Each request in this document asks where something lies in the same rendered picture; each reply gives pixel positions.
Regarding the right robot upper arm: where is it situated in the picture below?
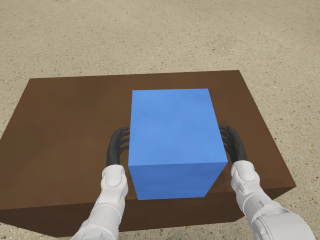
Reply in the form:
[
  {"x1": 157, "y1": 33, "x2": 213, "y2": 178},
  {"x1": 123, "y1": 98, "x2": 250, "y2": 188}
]
[{"x1": 252, "y1": 212, "x2": 314, "y2": 240}]

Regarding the pedestal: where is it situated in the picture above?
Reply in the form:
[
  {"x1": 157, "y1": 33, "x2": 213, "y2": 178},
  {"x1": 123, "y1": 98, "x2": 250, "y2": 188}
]
[{"x1": 0, "y1": 70, "x2": 297, "y2": 238}]

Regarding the robot right forearm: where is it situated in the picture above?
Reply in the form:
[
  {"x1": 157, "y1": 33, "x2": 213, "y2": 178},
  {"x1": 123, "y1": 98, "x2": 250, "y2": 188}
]
[{"x1": 231, "y1": 160, "x2": 316, "y2": 240}]

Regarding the robot left forearm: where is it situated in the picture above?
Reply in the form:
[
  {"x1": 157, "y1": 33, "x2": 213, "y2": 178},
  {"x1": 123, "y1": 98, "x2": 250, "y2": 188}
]
[{"x1": 70, "y1": 164, "x2": 128, "y2": 240}]

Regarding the left robot hand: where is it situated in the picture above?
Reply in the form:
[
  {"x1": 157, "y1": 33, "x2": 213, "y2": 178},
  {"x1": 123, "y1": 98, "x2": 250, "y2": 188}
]
[{"x1": 106, "y1": 127, "x2": 130, "y2": 167}]

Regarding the right robot hand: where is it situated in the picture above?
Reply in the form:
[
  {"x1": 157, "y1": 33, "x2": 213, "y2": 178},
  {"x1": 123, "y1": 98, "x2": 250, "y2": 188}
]
[{"x1": 218, "y1": 125, "x2": 248, "y2": 164}]

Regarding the carton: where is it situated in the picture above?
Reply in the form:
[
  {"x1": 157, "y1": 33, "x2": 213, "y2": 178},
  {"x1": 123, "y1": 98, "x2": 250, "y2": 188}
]
[{"x1": 128, "y1": 88, "x2": 228, "y2": 200}]

